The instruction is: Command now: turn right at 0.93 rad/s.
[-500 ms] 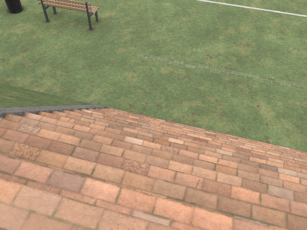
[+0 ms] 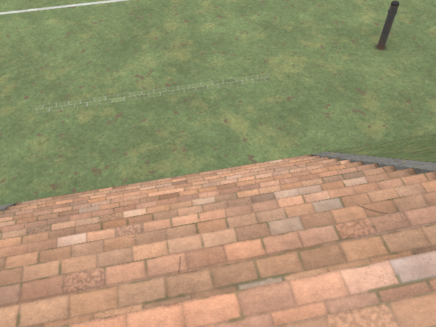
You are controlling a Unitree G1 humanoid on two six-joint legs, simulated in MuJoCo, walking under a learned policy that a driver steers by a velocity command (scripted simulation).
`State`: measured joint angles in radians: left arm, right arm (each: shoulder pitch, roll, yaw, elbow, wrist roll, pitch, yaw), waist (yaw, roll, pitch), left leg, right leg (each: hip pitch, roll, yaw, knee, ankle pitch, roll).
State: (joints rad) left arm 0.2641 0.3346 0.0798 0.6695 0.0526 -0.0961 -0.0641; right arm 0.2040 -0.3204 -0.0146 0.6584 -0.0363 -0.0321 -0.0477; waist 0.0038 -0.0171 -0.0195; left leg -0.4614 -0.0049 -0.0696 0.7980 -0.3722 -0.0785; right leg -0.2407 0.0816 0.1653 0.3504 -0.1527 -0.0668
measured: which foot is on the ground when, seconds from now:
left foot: up 0.00-0.14, down 0.16-0.54, up 0.56-0.92, down 0.94-1.00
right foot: down 0.00-0.24, up 0.26-0.52, down 0.54-0.92, up 0.94-1.00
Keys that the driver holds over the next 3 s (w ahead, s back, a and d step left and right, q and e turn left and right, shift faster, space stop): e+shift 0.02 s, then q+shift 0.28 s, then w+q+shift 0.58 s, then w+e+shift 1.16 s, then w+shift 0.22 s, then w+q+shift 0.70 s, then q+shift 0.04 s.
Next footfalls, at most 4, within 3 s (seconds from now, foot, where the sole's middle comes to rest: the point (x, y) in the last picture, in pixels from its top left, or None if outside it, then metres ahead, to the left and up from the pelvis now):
0.16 left None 0.06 0.13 -0.79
0.54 right None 0.10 -0.10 -0.79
0.94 left None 0.31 0.24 -0.79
1.48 right None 0.53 0.24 -1.01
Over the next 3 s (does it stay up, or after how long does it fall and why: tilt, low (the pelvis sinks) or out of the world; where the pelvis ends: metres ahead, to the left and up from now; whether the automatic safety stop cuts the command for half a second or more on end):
stays up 1.14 0.14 -0.86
